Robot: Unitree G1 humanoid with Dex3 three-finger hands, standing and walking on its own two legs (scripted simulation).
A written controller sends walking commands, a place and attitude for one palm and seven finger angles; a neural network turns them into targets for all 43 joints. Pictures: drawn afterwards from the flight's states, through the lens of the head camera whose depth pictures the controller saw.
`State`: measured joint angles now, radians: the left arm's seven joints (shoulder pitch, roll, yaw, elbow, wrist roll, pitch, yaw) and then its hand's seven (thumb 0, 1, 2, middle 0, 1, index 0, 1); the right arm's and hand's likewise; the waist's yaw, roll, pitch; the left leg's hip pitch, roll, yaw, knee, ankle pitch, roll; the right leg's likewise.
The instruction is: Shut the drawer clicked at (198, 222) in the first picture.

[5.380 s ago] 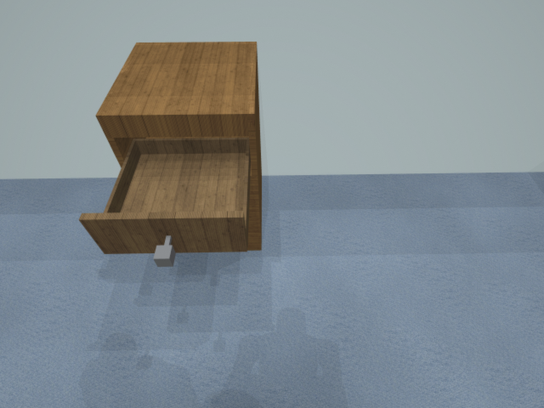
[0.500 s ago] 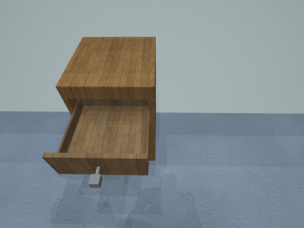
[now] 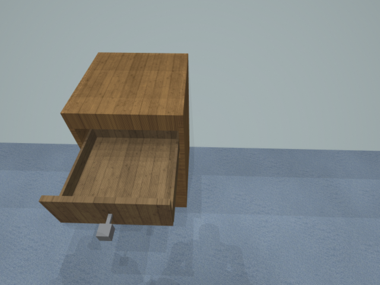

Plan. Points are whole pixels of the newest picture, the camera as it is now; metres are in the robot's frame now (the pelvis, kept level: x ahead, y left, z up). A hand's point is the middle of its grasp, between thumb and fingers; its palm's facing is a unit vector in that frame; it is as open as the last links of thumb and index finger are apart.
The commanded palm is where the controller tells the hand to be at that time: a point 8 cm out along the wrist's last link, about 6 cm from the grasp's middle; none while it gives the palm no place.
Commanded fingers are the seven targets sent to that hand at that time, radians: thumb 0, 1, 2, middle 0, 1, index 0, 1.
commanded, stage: shuffle to correct the standing spot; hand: left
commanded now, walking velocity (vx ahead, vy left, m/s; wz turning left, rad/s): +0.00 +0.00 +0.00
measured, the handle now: (107, 226) +0.32 +0.28 -0.22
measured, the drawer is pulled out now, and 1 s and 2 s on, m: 0.30 0.30 0.30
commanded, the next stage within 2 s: come to a stop and stand still in 0.56 s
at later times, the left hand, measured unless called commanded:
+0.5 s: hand out of the picture -0.01 +0.21 -0.18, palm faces +0.09 -0.97 -0.22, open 7.3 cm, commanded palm none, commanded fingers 0.00 0.90 0.90 -0.20 -0.30 -0.20 -0.30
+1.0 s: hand out of the picture +0.03 +0.23 -0.19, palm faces +0.05 -0.98 -0.18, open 7.3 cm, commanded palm none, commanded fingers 0.00 0.90 0.90 -0.20 -0.30 -0.20 -0.30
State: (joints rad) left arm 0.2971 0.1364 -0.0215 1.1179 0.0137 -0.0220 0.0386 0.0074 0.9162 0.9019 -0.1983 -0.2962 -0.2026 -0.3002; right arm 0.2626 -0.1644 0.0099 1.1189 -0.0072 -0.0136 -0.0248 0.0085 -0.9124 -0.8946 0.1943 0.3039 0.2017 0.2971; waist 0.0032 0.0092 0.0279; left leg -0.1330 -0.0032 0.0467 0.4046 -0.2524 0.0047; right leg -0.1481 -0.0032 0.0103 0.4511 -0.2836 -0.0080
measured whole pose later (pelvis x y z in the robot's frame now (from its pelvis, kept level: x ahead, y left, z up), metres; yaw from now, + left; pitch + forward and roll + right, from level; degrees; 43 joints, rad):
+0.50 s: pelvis +0.00 +0.02 -0.01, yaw +1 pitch +0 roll +1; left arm 0.32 0.18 0.04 1.07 0.02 0.01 0.04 0.01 0.91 0.90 -0.20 -0.30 -0.20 -0.30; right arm 0.31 -0.18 -0.02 1.07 -0.02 0.01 -0.01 0.01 -0.91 -0.89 0.19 0.30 0.20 0.30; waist 0.03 -0.03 0.02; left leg -0.18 -0.03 0.10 0.48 -0.30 0.04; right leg -0.21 -0.05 0.01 0.56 -0.36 -0.01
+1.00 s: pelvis +0.02 +0.06 -0.01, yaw -1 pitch -2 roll +1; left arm 0.29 0.15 0.02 1.06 0.02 0.02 0.03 0.01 0.91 0.90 -0.20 -0.30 -0.20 -0.30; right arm 0.28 -0.15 -0.02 1.07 -0.02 0.00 -0.01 0.01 -0.92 -0.89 0.19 0.30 0.20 0.30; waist 0.02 -0.04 0.04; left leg -0.22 0.04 0.08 0.53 -0.26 -0.03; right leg -0.19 -0.09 -0.12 0.59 -0.37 0.01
